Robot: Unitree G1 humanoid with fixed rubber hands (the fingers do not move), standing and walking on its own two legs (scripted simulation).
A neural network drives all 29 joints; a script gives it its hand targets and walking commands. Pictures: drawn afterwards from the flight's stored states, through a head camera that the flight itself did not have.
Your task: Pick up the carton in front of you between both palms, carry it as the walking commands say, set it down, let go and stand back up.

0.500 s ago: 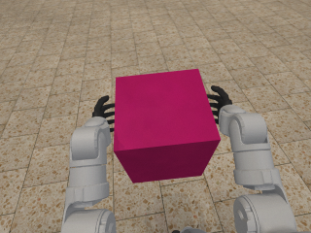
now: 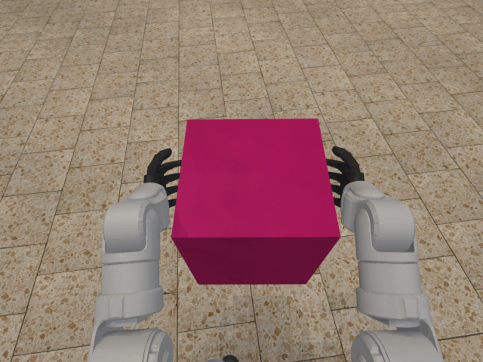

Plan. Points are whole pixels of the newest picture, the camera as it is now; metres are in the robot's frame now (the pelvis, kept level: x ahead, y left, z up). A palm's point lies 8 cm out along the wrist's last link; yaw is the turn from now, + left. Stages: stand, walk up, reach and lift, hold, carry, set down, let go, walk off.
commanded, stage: carry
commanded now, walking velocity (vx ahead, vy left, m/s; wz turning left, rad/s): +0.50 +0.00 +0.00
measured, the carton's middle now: (252, 209) +0.37 +0.01 +0.02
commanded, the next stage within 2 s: none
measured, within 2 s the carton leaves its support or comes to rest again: neither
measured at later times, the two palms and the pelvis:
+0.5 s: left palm (196, 123) +0.53 +0.11 +0.08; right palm (346, 115) +0.55 -0.19 +0.08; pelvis +0.29 -0.05 +0.01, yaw +3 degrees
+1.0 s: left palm (187, 44) +0.82 +0.15 +0.09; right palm (306, 40) +0.81 -0.15 +0.09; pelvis +0.56 +0.01 +0.01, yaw -1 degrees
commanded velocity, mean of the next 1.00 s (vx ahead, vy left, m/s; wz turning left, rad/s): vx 0.50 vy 0.00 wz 0.00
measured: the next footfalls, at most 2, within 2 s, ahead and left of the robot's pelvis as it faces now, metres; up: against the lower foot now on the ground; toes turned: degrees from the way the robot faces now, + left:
right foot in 0.38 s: +0.37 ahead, -0.14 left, +0.00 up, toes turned -9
left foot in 0.82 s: +0.63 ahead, +0.10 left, +0.00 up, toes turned +12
